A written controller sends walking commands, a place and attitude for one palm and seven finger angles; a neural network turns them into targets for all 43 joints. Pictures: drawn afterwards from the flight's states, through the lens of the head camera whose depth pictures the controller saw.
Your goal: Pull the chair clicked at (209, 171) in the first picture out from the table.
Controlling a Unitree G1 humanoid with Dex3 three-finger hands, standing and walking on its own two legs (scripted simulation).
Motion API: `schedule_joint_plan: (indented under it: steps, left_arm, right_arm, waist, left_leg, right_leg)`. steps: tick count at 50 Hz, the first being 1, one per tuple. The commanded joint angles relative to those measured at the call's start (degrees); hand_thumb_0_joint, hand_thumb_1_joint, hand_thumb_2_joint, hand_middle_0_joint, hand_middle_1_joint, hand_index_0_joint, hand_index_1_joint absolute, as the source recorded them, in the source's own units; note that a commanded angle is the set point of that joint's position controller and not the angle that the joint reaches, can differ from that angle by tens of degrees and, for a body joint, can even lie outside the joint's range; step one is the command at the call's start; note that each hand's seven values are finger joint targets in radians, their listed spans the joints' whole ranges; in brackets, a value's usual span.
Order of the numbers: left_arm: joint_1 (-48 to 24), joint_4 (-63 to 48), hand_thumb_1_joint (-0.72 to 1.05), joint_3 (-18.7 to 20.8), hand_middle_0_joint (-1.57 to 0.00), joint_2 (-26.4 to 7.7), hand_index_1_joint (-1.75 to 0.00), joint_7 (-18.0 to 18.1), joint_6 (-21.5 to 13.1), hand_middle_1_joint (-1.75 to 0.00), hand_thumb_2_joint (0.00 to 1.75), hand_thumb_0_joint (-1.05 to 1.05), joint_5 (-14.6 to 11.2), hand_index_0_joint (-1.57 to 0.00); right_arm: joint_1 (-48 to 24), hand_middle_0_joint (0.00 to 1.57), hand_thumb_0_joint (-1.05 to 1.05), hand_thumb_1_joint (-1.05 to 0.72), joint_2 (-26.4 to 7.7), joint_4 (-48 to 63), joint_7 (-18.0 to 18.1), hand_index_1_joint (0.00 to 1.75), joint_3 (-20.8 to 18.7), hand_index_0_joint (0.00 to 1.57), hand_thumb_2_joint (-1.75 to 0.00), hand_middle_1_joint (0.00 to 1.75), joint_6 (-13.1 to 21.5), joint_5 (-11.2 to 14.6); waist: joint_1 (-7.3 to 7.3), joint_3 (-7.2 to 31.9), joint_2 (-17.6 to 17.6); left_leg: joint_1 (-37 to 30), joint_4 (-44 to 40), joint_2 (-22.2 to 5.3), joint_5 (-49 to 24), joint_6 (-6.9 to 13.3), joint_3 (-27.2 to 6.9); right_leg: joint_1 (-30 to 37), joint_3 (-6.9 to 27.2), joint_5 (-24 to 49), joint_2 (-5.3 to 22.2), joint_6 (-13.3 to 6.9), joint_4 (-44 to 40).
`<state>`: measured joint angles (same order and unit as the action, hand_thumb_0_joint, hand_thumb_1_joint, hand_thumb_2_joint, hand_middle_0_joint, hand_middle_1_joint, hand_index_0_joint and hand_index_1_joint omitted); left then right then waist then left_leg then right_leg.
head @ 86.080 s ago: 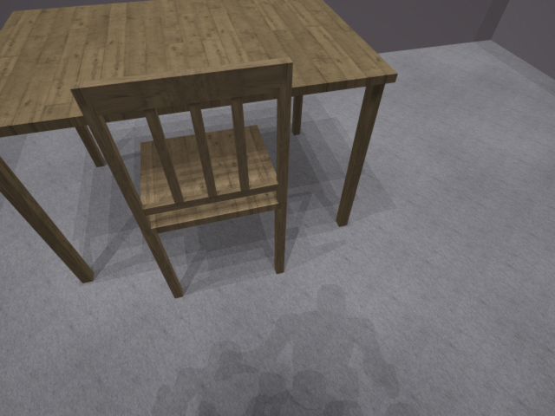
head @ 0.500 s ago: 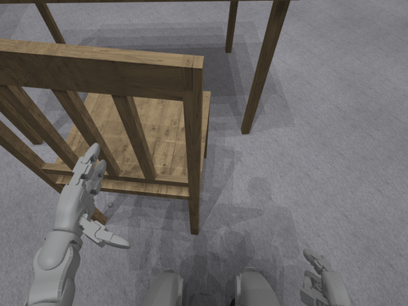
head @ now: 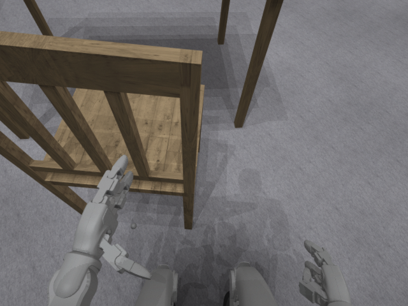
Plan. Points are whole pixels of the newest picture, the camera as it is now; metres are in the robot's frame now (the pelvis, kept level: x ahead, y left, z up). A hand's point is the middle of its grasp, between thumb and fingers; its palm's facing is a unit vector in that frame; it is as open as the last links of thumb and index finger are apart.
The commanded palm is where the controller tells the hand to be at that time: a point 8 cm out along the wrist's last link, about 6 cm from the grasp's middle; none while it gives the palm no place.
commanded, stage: push the fingers through the gap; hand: left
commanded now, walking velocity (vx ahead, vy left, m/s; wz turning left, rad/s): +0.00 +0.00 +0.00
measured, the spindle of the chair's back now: (85, 136) +0.43 +0.25 +0.03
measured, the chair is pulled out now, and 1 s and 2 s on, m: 0.33 0.33 0.33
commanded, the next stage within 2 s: hook a spindle and tug to test in 1.70 s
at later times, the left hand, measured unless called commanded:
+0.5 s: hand (115, 180) +0.33 +0.17 +0.04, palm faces -0.03 -1.00 -0.08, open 16.9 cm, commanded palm +0.31 +0.21 +0.03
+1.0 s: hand (135, 170) +0.36 +0.14 +0.02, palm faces -0.12 -0.99 -0.01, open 16.9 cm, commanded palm +0.35 +0.21 +0.03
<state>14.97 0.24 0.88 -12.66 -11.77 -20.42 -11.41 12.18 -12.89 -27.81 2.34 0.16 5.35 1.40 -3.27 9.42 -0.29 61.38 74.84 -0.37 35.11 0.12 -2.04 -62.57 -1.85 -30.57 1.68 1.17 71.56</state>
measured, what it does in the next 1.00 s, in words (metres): stands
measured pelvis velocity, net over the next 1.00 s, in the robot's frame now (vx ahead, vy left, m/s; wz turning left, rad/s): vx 0.00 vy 0.00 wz -0.01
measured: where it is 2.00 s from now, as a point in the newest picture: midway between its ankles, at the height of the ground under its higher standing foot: outside the picture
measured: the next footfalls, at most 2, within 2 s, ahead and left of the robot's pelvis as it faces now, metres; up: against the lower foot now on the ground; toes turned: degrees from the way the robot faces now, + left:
none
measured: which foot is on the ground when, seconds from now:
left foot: down 0.00-1.00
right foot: down 0.00-1.00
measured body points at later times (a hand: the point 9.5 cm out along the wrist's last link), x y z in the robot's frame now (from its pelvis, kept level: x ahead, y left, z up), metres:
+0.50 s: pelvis +0.00 -0.01 +0.00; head +0.10 +0.00 +0.43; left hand +0.33 +0.22 +0.05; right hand +0.16 -0.26 -0.10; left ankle +0.00 +0.11 -0.62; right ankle +0.03 -0.14 -0.62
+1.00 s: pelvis +0.00 +0.00 +0.00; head +0.12 +0.01 +0.44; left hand +0.36 +0.20 +0.02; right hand +0.13 -0.26 -0.10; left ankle +0.00 +0.11 -0.62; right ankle +0.03 -0.14 -0.62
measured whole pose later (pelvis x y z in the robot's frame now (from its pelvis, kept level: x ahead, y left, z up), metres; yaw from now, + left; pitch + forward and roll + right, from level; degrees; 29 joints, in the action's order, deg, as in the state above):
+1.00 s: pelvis +0.00 +0.00 +0.00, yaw +0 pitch +23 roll -2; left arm -11.7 24.2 8.8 -13.9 -12.1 -20.6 -10.8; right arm 12.8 -14.1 -31.7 1.7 0.2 2.2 0.9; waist -4.8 9.0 -1.4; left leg 62.7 73.2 -0.5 33.8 0.3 -1.6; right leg -64.0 -1.4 -29.1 1.5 1.3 70.0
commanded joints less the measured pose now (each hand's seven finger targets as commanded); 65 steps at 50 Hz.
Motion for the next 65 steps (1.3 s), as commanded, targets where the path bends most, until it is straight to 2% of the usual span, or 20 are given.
schedule_joint_plan:
  steps: [1, 4, 6, 9, 13, 17, 21, 25, 29, 32, 34, 38, 41, 43, 47, 51, 56, 59, 61, 65]
  left_arm:
    - [-10.00, -18.17, -0.50, 14.32, -0.06, -12.20, -0.08, 8.41, -11.28, -0.08, 0.30, 0.00, -0.65, -0.06]
    - [-5.97, 8.29, -0.50, 6.23, -0.06, -2.26, -0.08, 5.41, -6.22, -0.08, 0.30, 0.00, 2.15, -0.06]
    - [-6.46, 13.98, -0.50, 0.42, -0.06, 2.09, -0.08, -0.14, -1.44, -0.08, 0.30, 0.00, 1.05, -0.06]
    - [-15.62, 6.12, -0.50, 2.13, -0.06, -3.72, -0.08, -5.91, 1.91, -0.08, 0.30, 0.00, -1.23, -0.06]
    - [-23.93, -16.57, -0.50, 14.49, -0.06, -15.47, -0.08, -2.31, -6.75, -0.08, 0.30, 0.00, -3.36, -0.06]
    - [-20.74, -9.87, -0.50, 15.89, -0.06, -12.72, -0.08, 4.35, -12.32, -0.08, 0.30, 0.00, -2.72, -0.06]
    - [-18.82, 16.26, -0.50, 8.79, -0.06, -5.49, -0.08, 2.53, -6.45, -0.08, 0.30, 0.00, 1.35, -0.06]
    - [-23.80, 12.70, -0.50, 4.58, -0.06, -5.04, -0.08, -3.99, 0.55, -0.08, 0.30, 0.00, 0.18, -0.06]
    - [-34.85, -5.84, -0.50, 12.70, -0.06, -13.21, -0.08, -2.19, -4.15, -0.08, 0.30, 0.00, -2.72, -0.06]
    - [-33.21, -4.64, -0.50, 16.26, -0.06, -14.07, -0.08, 2.75, -9.39, -0.08, 0.30, 0.00, -2.75, -0.06]
    - [-35.86, 1.14, -0.50, 13.91, -0.06, -11.61, -0.08, 4.50, -11.19, -0.08, 0.30, 0.00, -0.89, -0.06]
    - [-35.53, 18.99, -0.50, 8.35, -0.06, -7.61, -0.08, 1.76, -7.61, -0.08, 0.30, 0.00, 2.69, -0.06]
    - [-36.42, 22.25, -0.50, 5.07, -0.06, -4.82, -0.08, -2.25, -2.57, -0.08, 0.30, 0.00, 1.97, -0.06]
    - [-38.38, 18.27, -0.50, 8.64, -0.06, -8.15, -0.08, -3.12, -1.22, -0.08, 0.30, 0.00, 0.29, -0.06]
    - [-43.47, 4.54, -0.50, 16.17, -0.06, -15.13, -0.08, 0.37, -6.00, -0.08, 0.30, 0.00, -1.66, -0.06]
    - [-43.48, 10.12, -0.50, 16.86, -0.06, -14.54, -0.08, 4.38, -10.35, -0.08, 0.30, 0.00, 0.33, -0.06]
    - [-40.59, 26.17, -0.50, 8.81, -0.06, -6.59, -0.08, 0.50, -6.53, -0.08, 0.30, 0.00, 2.45, -0.06]
    - [-44.93, 24.96, -0.50, 7.48, -0.06, -6.42, -0.08, -2.51, -4.44, -0.08, 0.30, 0.00, 1.45, -0.06]
    - [-47.90, 22.48, -0.50, 11.00, -0.06, -9.75, -0.08, -2.12, -4.59, -0.08, 0.30, 0.00, 0.29, -0.06]
    - [-58.17, 15.30, -0.50, 15.81, -0.06, -15.03, -0.08, 2.00, -9.95, -0.08, 0.30, 0.00, 0.63, -0.06]
  right_arm:
    - [0.13, 0.20, 0.00, -0.90, -6.42, 4.81, 0.25, 0.30, -2.91, 0.20, -0.90, 0.30, 3.01, -0.98]
    - [-0.59, 0.20, 0.00, -0.90, -8.40, 3.34, -1.55, 0.30, -2.56, 0.20, -0.90, 0.30, 1.42, -0.86]
    - [-0.42, 0.20, 0.00, -0.90, -10.10, 5.29, -1.86, 0.30, -2.48, 0.20, -0.90, 0.30, 0.67, 1.08]
    - [0.16, 0.20, 0.00, -0.90, -11.57, 8.06, -0.29, 0.30, -2.99, 0.20, -0.90, 0.30, 0.46, 1.80]
    - [0.18, 0.20, 0.00, -0.90, -8.91, 7.08, 1.53, 0.30, -2.96, 0.20, -0.90, 0.30, 2.91, -0.27]
    - [0.19, 0.20, 0.00, -0.90, -7.22, 3.15, 0.80, 0.30, -2.58, 0.20, -0.90, 0.30, 3.95, -1.28]
    - [0.36, 0.20, 0.00, -0.90, -9.41, 1.95, -1.34, 0.30, -2.69, 0.20, -0.90, 0.30, 1.72, -0.88]
    - [1.31, 0.20, 0.00, -0.90, -11.13, 5.72, -1.04, 0.30, -3.21, 0.20, -0.90, 0.30, 0.00, 0.83]
    - [1.04, 0.20, 0.00, -0.90, -9.87, 5.74, 0.56, 0.30, -3.32, 0.20, -0.90, 0.30, 1.13, -0.07]
    - [1.83, 0.20, 0.00, -0.90, -8.64, 2.90, 0.81, 0.30, -2.88, 0.20, -0.90, 0.30, 2.17, -0.95]
    - [1.35, 0.20, 0.00, -0.90, -8.46, 1.13, 0.28, 0.30, -2.75, 0.20, -0.90, 0.30, 2.24, -1.34]
    - [2.12, 0.20, 0.00, -0.90, -10.16, 0.10, -0.87, 0.30, -2.91, 0.20, -0.90, 0.30, 0.82, -1.08]
    - [3.15, 0.20, 0.00, -0.90, -11.04, 1.96, -1.05, 0.30, -3.12, 0.20, -0.90, 0.30, -0.56, -0.15]
    - [3.16, 0.20, 0.00, -0.90, -11.22, 3.00, -0.77, 0.30, -3.44, 0.20, -0.90, 0.30, -1.23, 0.14]
    - [3.16, 0.20, 0.00, -0.90, -9.67, 3.46, -0.10, 0.30, -3.25, 0.20, -0.90, 0.30, -0.85, -0.62]
    - [3.40, 0.20, 0.00, -0.90, -8.79, 0.63, -0.35, 0.30, -2.98, 0.20, -0.90, 0.30, -0.61, -1.42]
    - [4.42, 0.20, 0.00, -0.90, -10.24, -0.13, -1.66, 0.30, -3.20, 0.20, -0.90, 0.30, -2.09, -0.93]
    - [4.54, 0.20, 0.00, -0.90, -10.95, 1.09, -1.53, 0.30, -3.57, 0.20, -0.90, 0.30, -2.90, -0.29]
    - [4.43, 0.20, 0.00, -0.90, -11.06, 1.30, -1.10, 0.30, -3.57, 0.20, -0.90, 0.30, -3.12, -0.35]
    - [4.30, 0.20, 0.00, -0.90, -9.87, 0.65, -0.25, 0.30, -3.14, 0.20, -0.90, 0.30, -2.45, -1.18]
  waist:
    - [0.72, 20.21, -5.68]
    - [-2.72, 5.88, 1.43]
    - [-2.66, 5.15, 3.94]
    - [-1.95, 15.35, 2.18]
    - [1.55, 29.51, -5.39]
    - [0.80, 22.45, -5.11]
    - [-2.25, 9.91, 0.96]
    - [-0.91, 17.86, -1.88]
    - [0.18, 30.62, -4.53]
    - [0.01, 27.91, -2.45]
    - [-1.65, 23.10, -1.54]
    - [-3.06, 14.79, -2.18]
    - [-2.45, 17.12, -2.61]
    - [-1.25, 22.36, -2.14]
    - [0.42, 31.95, -4.78]
    - [-1.36, 25.89, -1.68]
    - [-3.26, 16.66, -1.94]
    - [-3.01, 19.04, -3.08]
    - [-2.50, 21.96, -2.60]
    - [-2.03, 27.28, -4.67]
  left_leg:
    - [-15.50, -11.76, 0.00, -29.25, -0.24, -1.42]
    - [-3.95, -9.86, 0.71, -12.28, 0.06, -0.93]
    - [-2.95, -11.49, 1.28, -7.34, 0.73, -0.35]
    - [-7.08, -12.29, 1.45, -9.97, 1.66, 0.05]
    - [-16.39, -11.76, 0.81, -24.85, 1.43, 0.10]
    - [-13.16, -10.48, 0.64, -26.77, 0.37, -0.27]
    - [-2.85, -9.49, 0.98, -12.73, 0.63, 0.17]
    - [-8.11, -11.96, 1.05, -14.74, 1.05, 0.91]
    - [-15.82, -11.37, 0.56, -25.46, 1.28, 0.15]
    - [-14.87, -10.85, 0.30, -28.40, 0.73, -0.36]
    - [-11.27, -9.73, 0.32, -24.41, 0.73, -0.41]
    - [-6.65, -10.22, 0.59, -14.45, 0.47, -0.07]
    - [-8.55, -11.71, 0.69, -15.23, 0.64, 0.09]
    - [-10.63, -11.78, 0.65, -19.20, 0.74, 0.21]
    - [-16.64, -11.60, 0.39, -29.06, 0.49, -0.15]
    - [-12.52, -10.36, 0.19, -26.94, 0.52, -0.29]
    - [-8.72, -11.30, 0.33, -19.14, 0.26, 0.27]
    - [-10.71, -11.87, 0.33, -19.26, 0.26, -0.06]
    - [-11.66, -11.50, 0.24, -21.13, 0.41, -0.34]
    - [-14.57, -10.81, 0.36, -23.27, 0.23, -0.72]
  right_leg:
    - [13.24, -2.03, 17.94, -1.95, -2.86, -7.53]
    - [5.44, -2.97, 6.95, -2.40, -2.05, -8.63]
    - [7.86, -1.82, 3.36, -2.24, -2.29, -11.45]
    - [14.59, -0.42, 6.61, -1.41, -2.14, -13.12]
    - [20.36, 0.18, 18.69, -1.23, -2.67, -9.91]
    - [15.09, -0.94, 18.80, -1.78, -2.53, -7.63]
    - [8.74, -1.11, 7.92, -1.85, -2.18, -9.36]
    - [14.36, -0.27, 11.61, -1.33, -2.59, -11.22]
    - [20.37, 0.17, 20.84, -1.14, -2.28, -9.72]
    - [18.24, -0.42, 22.15, -1.59, -2.21, -8.23]
    - [14.56, -0.63, 18.59, -1.62, -1.85, -7.67]
    - [8.39, -1.02, 9.79, -1.62, -2.38, -8.99]
    - [10.46, -0.97, 10.93, -1.50, -2.93, -10.09]
    - [14.21, -0.62, 15.10, -1.26, -2.77, -10.09]
    - [19.53, -0.14, 22.97, -1.32, -2.45, -8.67]
    - [16.48, -0.39, 21.15, -1.68, -2.06, -7.91]
    - [10.45, -1.13, 14.46, -1.86, -2.63, -9.55]
    - [10.48, -1.15, 14.05, -1.66, -2.89, -9.89]
    - [11.41, -0.98, 15.34, -1.62, -2.81, -9.48]
    - [12.65, -0.47, 15.99, -1.60, -2.47, -8.27]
